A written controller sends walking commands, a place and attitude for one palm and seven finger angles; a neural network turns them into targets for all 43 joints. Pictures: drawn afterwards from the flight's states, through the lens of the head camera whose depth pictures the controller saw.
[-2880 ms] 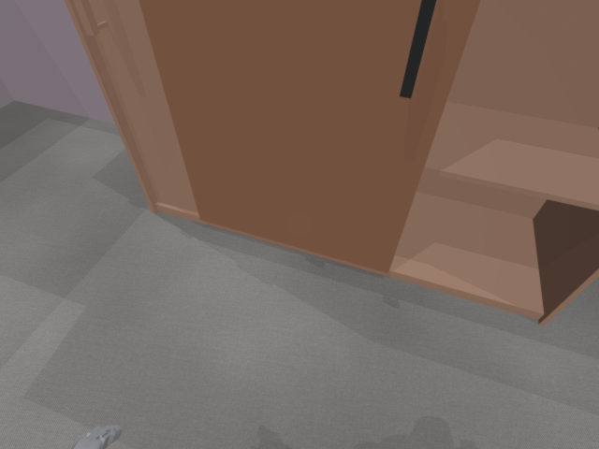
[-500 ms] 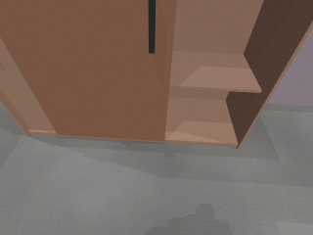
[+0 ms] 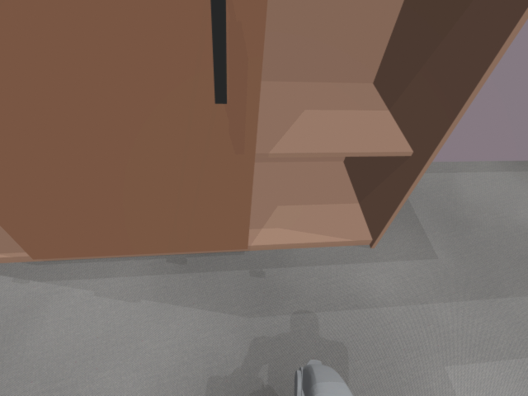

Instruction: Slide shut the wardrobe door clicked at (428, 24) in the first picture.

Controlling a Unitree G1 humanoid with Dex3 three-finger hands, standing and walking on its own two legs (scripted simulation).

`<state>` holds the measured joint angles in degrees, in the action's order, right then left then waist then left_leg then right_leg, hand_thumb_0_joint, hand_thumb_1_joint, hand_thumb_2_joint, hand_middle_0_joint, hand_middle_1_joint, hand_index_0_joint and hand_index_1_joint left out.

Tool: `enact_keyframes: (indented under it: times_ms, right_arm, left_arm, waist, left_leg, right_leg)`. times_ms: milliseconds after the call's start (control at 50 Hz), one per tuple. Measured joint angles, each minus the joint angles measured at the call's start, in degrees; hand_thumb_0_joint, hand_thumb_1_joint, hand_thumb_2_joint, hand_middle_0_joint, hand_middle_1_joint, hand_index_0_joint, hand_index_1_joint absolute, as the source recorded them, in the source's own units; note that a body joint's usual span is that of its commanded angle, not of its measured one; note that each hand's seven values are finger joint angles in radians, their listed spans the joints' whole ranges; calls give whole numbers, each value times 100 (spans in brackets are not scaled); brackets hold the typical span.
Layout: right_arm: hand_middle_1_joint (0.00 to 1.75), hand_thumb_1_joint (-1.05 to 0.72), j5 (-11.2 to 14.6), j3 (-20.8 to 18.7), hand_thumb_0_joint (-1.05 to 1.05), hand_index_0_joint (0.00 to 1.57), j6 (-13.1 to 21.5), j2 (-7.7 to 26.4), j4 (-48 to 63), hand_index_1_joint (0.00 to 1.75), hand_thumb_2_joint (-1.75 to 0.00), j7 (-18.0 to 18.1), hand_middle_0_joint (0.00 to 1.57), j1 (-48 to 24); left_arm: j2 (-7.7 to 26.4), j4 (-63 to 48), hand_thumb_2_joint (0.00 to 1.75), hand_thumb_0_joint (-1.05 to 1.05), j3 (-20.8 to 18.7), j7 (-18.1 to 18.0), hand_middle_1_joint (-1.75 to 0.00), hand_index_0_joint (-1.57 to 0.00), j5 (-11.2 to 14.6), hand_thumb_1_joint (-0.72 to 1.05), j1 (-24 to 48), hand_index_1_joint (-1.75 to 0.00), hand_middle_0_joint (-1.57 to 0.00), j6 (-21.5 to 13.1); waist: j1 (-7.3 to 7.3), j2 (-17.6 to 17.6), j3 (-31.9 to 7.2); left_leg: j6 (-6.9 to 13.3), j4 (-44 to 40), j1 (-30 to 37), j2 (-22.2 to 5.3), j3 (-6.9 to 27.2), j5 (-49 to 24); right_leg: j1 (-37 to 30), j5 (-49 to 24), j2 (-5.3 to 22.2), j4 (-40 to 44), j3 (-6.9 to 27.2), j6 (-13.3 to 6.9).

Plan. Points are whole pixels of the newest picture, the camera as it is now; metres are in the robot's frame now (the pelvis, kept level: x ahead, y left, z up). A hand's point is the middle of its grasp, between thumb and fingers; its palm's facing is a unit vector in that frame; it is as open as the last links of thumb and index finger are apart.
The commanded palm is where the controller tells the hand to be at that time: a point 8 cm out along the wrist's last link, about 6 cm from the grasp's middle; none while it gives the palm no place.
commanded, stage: take the last steps up to it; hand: left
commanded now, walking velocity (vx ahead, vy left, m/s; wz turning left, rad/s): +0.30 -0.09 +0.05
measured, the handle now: (219, 29) +0.73 +0.10 +0.19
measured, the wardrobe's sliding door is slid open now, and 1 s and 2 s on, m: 0.57 0.57 0.57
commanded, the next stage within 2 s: come to a stop and stand still in 0.38 s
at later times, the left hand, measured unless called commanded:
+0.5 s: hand (181, 357) +0.22 +0.14 -0.18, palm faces +0.11 -0.97 -0.20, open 7.2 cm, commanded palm none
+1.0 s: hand (187, 358) +0.22 +0.13 -0.18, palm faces +0.13 -0.95 -0.29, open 7.4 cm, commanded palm none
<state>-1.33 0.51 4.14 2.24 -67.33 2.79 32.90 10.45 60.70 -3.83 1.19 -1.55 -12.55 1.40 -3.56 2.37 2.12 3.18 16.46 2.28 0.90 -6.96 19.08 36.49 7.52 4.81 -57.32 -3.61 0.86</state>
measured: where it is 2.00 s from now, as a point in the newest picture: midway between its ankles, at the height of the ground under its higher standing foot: outside the picture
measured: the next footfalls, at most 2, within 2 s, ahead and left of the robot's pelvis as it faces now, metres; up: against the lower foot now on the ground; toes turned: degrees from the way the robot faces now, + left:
right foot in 0.18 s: +0.21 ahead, -0.13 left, +0.00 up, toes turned -7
left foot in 0.58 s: +0.36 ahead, +0.08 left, +0.00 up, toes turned +10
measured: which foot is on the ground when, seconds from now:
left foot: down 0.00-0.20, up 0.22-0.56, down 0.58-0.98, up 1.00-1.00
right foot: up 0.00-0.16, down 0.18-0.62, up 0.64-0.96, down 0.98-1.00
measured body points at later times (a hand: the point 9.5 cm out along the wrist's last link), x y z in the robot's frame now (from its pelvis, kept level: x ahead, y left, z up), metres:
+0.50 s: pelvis +0.21 -0.04 +0.00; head +0.21 -0.04 +0.45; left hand +0.22 +0.19 -0.16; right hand +0.30 -0.27 -0.15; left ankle +0.27 +0.09 -0.70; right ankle +0.17 -0.12 -0.74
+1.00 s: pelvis +0.21 -0.08 -0.02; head +0.22 -0.09 +0.43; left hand +0.22 +0.18 -0.16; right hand +0.31 -0.32 -0.18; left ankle +0.31 +0.08 -0.74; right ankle +0.20 -0.20 -0.75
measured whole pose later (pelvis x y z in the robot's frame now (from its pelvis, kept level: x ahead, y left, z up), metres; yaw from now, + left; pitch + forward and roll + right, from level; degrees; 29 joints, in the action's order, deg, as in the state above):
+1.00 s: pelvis +0.21 -0.08 -0.02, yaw +3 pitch -1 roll +1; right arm -1.3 -4.5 -3.7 11.7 -57.7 1.2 7.0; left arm 11.0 57.1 -3.7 -2.2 -1.3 -15.5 1.5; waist 0.9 -1.6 3.3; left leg -1.0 34.7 -25.5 -5.0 -5.1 10.3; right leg 15.2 22.3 3.3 -38.5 -2.3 0.7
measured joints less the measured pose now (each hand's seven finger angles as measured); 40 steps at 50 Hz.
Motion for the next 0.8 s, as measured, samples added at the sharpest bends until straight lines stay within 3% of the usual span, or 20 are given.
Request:
enact_keyframes:
  times_ms: [100,160,200,260,320,380,440,560,600,680,720,800]
  right_arm:
    - [30,-91,-53,-24,0,20,-19,-40,-151,30,-90,2,20,173]
    - [30,-91,-23,-77,0,20,-70,10,-243,30,-90,-18,20,235]
    - [30,-91,47,-126,0,20,-141,33,-299,30,-90,-60,20,180]
    - [30,-91,100,-208,0,20,-241,122,-206,30,-90,-104,20,-213]
    - [30,-91,47,-313,0,20,-303,315,89,30,-90,-114,20,-733]
    - [30,-92,-12,-400,0,20,-312,567,477,30,-90,-116,19,-1316]
    - [30,-92,-25,-432,0,19,-301,730,811,30,-90,-151,19,-1848]
    - [30,-92,-17,-311,0,19,-228,718,1054,30,-90,-219,19,-2495]
    - [30,-92,-20,-231,0,19,-178,665,1037,30,-90,-191,19,-2577]
    - [30,-92,49,-77,0,20,-229,421,998,30,-90,-96,19,-2714]
    - [30,-91,53,-65,0,20,-316,366,1025,30,-90,-38,19,-2789]
    - [30,-93,79,-221,-2,20,-458,408,1111,30,-90,11,20,-2929]
  left_arm:
    - [-176,-36,90,0,101,26,-30,-19,32,91,491,-30,-20,-57]
    - [-278,-140,90,0,155,16,-30,-19,41,91,689,-30,-20,-222]
    - [-325,-199,90,0,142,-20,-30,-19,22,91,745,-30,-20,-416]
    - [-343,-226,90,0,132,-98,-30,-20,75,91,654,-30,-20,-559]
    - [-275,-247,90,-3,-31,-269,-30,-20,172,94,430,-30,-20,-645]
    - [-134,-159,90,-5,-1,-315,-30,-20,78,95,182,-30,-20,-640]
    - [-98,-19,90,-4,66,-296,-30,-20,47,94,-101,-30,-20,-571]
    - [-164,200,90,-1,174,-260,-30,-19,37,92,-574,-30,-20,-440]
    - [-205,269,90,-1,221,-294,-30,-19,67,92,-717,-30,-20,-366]
    - [-216,270,90,0,270,-385,-30,-19,132,91,-742,-30,-20,-138]
    - [-249,183,90,0,250,-389,-30,-19,114,91,-639,-30,-20,-16]
    - [-207,-83,90,0,128,-364,-30,-20,99,91,-395,-30,-20,112]
  waist:
    - [-192,-77,195]
    - [-207,-191,232]
    - [-118,-244,248]
    - [2,-232,257]
    - [121,-254,75]
    - [133,-359,-101]
    - [146,-440,-198]
    - [398,-383,-157]
    - [492,-326,-116]
    - [652,12,70]
    - [639,-22,228]
    - [575,-146,509]
  left_leg:
    - [-129,76,256,-72,65,384]
    - [-244,604,278,-224,106,841]
    - [-263,2005,-184,-386,184,993]
    - [-162,4844,-1442,-421,521,933]
    - [-162,5611,-2482,-577,522,436]
    - [-238,5164,-3159,-727,454,108]
    - [-314,4304,-3408,-804,358,-175]
    - [-359,2434,-2903,-666,229,-663]
    - [-305,1839,-2496,-570,199,-1165]
    - [-60,1687,-2201,-374,-56,-705]
    - [-69,1489,-2136,-377,-82,-840]
    - [-80,1228,-2177,-453,-82,-1116]
  right_leg:
    - [-388,360,-125,1289,-298,-185]
    - [-958,421,-360,2177,-487,-372]
    - [-1212,183,-444,2261,-593,-530]
    - [-1553,744,-486,2092,-714,-590]
    - [-2052,753,-552,2598,-801,-525]
    - [-2440,701,-618,3068,-846,-544]
    - [-2743,732,-657,3349,-832,-506]
    - [-3175,1110,-670,3322,-782,-357]
    - [-3195,1406,-622,2974,-738,-267]
    - [-2687,2158,-389,1660,-220,-61]
    - [-2226,2447,-410,804,44,-18]
    - [-1414,2283,-387,-290,367,54]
